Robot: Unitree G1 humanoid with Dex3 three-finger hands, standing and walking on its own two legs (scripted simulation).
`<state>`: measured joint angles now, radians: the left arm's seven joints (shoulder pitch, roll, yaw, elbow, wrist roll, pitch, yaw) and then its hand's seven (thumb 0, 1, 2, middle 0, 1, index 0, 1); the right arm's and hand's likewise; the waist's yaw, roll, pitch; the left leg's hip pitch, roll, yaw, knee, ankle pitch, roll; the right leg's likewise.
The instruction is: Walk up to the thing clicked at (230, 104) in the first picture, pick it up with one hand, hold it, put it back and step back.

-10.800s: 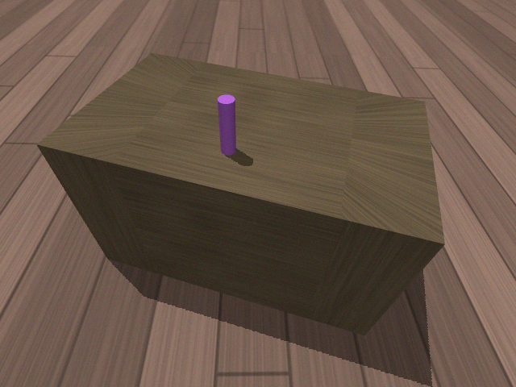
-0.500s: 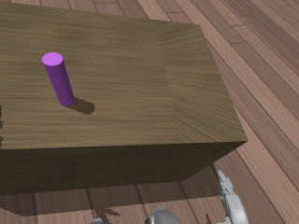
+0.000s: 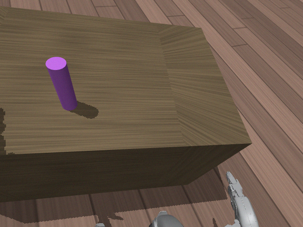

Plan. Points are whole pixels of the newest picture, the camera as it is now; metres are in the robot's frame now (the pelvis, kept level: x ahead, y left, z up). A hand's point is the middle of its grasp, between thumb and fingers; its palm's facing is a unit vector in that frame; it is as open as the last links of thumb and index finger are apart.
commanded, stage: approach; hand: left
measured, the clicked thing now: (63, 86) +0.51 +0.20 +0.03
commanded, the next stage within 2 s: close in in 0.36 s
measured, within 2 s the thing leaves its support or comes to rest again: neither
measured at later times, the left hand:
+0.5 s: hand (32, 105) +0.46 +0.27 +0.00, palm faces +0.07 -1.00 +0.07, open 17.6 cm
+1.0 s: hand (55, 98) +0.49 +0.22 +0.01, palm faces +0.16 -0.99 +0.02, open 17.4 cm
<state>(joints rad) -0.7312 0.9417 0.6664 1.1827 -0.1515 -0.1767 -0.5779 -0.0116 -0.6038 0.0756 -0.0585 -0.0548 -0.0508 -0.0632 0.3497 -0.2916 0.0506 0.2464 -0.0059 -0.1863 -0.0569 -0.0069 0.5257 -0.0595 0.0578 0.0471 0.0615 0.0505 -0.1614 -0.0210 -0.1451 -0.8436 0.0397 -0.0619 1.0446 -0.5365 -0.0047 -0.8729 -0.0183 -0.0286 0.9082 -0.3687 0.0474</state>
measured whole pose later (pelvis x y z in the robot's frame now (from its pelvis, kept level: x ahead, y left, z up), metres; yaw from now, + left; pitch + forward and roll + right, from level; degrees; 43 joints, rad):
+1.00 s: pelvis -0.03 -0.02 -0.04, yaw +0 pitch +25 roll -2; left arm -0.86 0.60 0.50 1.15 -0.08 -0.36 -0.20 -0.01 -0.52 0.01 -0.06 -0.04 -0.07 -0.02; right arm 0.38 -0.27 0.00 -0.02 -0.05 -0.07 0.01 -0.01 0.54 -0.05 0.06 0.05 0.06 0.05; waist -0.23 -0.02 -0.13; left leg -1.11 0.03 -0.06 1.22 -0.56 -0.03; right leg -1.16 -0.02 -0.02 1.13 -0.41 0.03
